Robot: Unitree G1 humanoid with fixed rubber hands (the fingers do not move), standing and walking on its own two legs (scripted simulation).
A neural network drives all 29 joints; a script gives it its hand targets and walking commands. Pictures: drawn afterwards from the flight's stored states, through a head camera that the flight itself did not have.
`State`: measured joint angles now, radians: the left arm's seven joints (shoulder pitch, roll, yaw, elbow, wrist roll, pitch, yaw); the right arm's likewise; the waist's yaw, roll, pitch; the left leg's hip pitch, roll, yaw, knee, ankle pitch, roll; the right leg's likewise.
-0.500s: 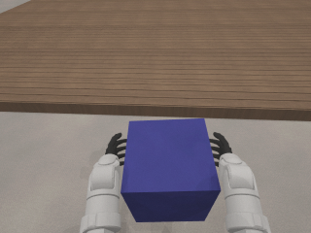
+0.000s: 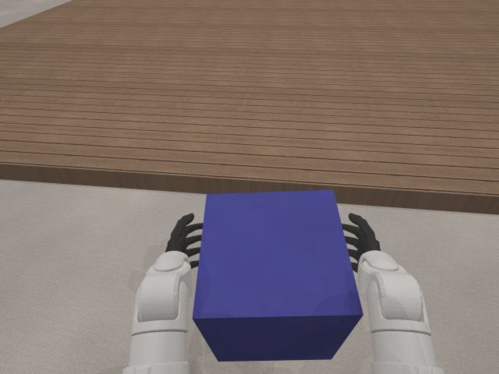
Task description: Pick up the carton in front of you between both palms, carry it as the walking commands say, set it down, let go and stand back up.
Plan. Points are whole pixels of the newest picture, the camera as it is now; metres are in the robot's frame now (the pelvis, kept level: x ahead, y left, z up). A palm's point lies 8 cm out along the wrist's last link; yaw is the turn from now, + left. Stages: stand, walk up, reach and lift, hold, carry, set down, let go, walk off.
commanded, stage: carry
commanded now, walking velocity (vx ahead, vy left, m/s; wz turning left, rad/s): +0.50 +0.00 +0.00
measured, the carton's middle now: (272, 281) +0.29 -0.01 +0.00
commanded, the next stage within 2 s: none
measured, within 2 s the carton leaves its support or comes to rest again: neither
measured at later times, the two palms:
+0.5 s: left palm (188, 165) +0.49 +0.16 +0.10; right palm (334, 160) +0.50 -0.14 +0.10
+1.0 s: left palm (200, 96) +0.83 +0.18 +0.09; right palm (304, 96) +0.82 -0.12 +0.09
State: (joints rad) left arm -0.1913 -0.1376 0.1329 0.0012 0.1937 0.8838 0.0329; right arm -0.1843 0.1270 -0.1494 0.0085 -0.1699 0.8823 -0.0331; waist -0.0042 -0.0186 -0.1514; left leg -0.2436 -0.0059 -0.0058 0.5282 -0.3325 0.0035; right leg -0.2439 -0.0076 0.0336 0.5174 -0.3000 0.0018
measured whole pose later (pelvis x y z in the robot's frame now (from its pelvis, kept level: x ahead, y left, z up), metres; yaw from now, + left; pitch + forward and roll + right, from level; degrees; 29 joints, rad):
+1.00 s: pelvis +0.56 +0.03 +0.01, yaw -1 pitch +5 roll -1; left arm -0.11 -0.13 0.09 -0.41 0.10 1.17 0.08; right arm -0.11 0.13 -0.08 -0.38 -0.08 1.16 -0.10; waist -0.02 0.00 -0.07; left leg -0.03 0.03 0.23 0.26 -0.31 0.02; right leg -0.59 -0.09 -0.16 0.60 -0.10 -0.01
